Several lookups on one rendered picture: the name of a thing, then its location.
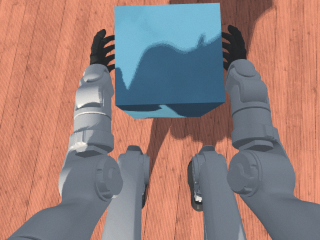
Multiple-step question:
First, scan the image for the left robot forearm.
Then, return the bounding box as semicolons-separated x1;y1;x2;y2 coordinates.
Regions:
58;63;115;193

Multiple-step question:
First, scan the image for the robot left upper arm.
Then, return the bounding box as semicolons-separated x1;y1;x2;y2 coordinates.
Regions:
5;154;123;240

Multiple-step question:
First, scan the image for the right robot forearm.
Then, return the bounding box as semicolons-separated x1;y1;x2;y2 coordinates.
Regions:
224;59;296;180

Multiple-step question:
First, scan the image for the robot right upper arm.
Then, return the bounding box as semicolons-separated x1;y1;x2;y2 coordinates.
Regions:
226;149;320;240

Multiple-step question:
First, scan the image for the robot left hand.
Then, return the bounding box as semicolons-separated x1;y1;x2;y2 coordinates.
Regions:
90;29;115;73

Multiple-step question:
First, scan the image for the carton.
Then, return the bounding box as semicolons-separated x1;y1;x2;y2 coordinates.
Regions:
114;3;226;119

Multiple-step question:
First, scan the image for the robot right thigh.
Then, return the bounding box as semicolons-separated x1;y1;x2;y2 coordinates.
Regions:
192;151;247;240

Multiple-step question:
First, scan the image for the robot right hand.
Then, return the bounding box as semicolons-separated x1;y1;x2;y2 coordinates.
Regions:
221;25;247;71

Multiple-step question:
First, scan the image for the right robot foot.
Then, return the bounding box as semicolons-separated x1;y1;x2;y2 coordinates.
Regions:
187;161;203;212

